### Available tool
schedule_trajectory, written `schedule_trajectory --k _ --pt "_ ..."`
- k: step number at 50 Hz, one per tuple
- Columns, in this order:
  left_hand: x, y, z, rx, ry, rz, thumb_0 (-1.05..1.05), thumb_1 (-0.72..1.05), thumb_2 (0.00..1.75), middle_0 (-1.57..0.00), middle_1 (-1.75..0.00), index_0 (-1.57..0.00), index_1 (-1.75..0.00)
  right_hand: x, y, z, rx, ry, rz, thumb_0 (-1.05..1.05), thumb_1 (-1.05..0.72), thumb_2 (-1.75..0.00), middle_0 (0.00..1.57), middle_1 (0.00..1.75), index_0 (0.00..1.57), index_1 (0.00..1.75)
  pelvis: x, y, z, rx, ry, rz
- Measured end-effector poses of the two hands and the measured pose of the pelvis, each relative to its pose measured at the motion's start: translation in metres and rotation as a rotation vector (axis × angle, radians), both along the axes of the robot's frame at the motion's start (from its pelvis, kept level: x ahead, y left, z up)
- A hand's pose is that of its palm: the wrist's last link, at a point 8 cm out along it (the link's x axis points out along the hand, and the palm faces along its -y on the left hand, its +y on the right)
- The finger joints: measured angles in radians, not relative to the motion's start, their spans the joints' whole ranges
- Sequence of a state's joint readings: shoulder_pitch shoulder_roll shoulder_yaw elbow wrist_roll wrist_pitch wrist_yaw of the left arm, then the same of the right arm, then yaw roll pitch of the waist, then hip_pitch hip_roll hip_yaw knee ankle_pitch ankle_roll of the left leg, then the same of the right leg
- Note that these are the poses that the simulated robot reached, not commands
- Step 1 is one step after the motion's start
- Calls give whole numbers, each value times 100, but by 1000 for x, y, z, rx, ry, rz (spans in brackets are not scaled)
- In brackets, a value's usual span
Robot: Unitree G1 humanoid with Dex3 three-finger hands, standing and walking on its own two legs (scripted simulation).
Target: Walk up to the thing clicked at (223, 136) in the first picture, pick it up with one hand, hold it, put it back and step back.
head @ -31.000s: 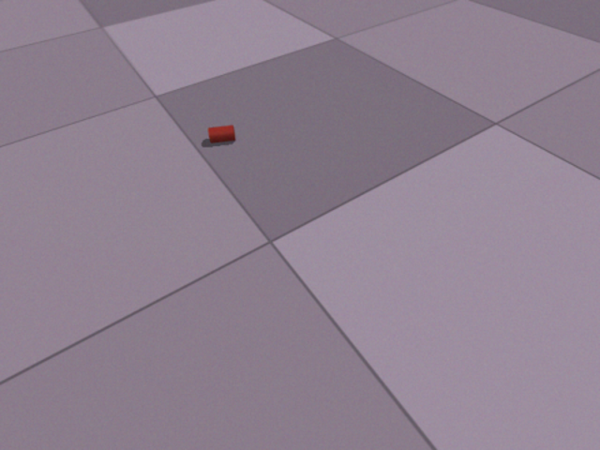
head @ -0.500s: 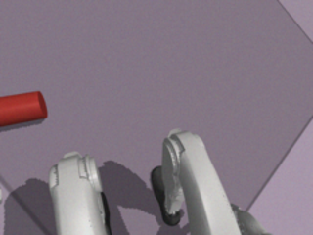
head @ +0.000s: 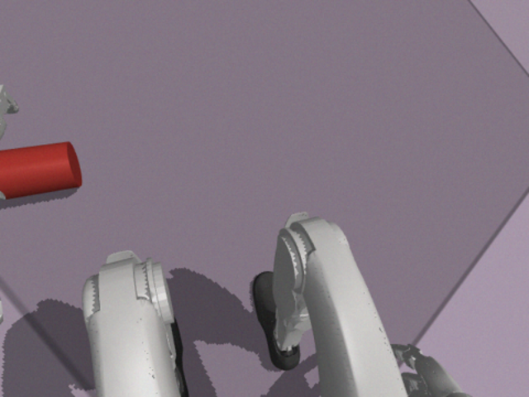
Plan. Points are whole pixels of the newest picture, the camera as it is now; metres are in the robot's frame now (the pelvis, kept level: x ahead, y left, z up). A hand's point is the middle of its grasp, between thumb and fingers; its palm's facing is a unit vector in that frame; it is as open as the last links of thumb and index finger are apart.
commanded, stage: home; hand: left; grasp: from above
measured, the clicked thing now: (32, 170) +0.50 +0.33 -0.29
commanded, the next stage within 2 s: none
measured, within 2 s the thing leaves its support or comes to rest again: neither
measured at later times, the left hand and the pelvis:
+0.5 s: hand out of the picture +0.41 +0.32 -0.02, palm faces -0.35 -0.41 -0.84, open 10.1 cm; pelvis +0.02 +0.01 +0.09, yaw +2 degrees
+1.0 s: hand out of the picture +0.27 +0.24 +0.19, palm faces +0.03 -0.92 -0.39, open 7.4 cm; pelvis +0.04 +0.00 +0.28, yaw +8 degrees
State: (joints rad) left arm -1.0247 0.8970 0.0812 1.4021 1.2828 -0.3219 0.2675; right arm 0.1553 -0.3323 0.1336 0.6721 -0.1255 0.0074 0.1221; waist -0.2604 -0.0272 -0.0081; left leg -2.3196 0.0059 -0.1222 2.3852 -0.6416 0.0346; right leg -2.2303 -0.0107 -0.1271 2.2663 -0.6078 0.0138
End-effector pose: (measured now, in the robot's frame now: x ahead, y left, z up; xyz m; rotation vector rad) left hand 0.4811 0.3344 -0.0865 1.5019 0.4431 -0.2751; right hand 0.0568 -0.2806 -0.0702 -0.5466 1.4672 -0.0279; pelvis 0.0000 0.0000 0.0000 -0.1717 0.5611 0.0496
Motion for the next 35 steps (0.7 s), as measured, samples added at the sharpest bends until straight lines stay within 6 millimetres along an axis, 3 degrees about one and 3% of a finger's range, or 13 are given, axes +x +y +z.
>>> schedule_trajectory --k 4,9,14,18,23,29,35 --pt "4 0 -4 23 -29 18 0 -49 99 -11 -99 -11 -98 -10 12 -11 36 15 -29 0 -90 -90 20 30 20 30 1 1 -4 1 6 0" --pt "10 1 8 34 -63 67 0 -46 97 -14 -95 -14 -95 -16 27 -15 85 10 -74 0 -90 -90 20 30 20 30 4 2 0 3 26 -1" --pt "9 4 35 17 -68 119 0 -29 93 -20 -80 -18 -80 -12 34 -5 116 -14 -120 0 -89 -90 21 30 21 30 8 4 16 6 55 3" --pt "-8 6 66 -41 -54 169 0 -9 88 -21 -65 -20 -65 0 33 13 135 -46 -144 0 -89 -90 21 30 21 30 12 5 39 13 71 9" --pt "-46 7 107 -184 -33 267 0 23 83 -21 -48 -20 -49 31 28 46 136 -117 -126 0 -90 -90 21 30 21 30 15 7 78 25 69 17" --pt "-103 -2 152 -393 -4 370 0 61 85 -21 -36 -21 -36 87 26 97 126 -263 -62 1 -90 -90 20 30 20 30 17 6 127 39 40 31" --pt "-152 -12 196 -543 -18 488 1 80 88 -21 -32 -21 -32 146 36 152 142 -451 3 1 -90 -90 20 30 20 30 20 5 171 56 -9 53"
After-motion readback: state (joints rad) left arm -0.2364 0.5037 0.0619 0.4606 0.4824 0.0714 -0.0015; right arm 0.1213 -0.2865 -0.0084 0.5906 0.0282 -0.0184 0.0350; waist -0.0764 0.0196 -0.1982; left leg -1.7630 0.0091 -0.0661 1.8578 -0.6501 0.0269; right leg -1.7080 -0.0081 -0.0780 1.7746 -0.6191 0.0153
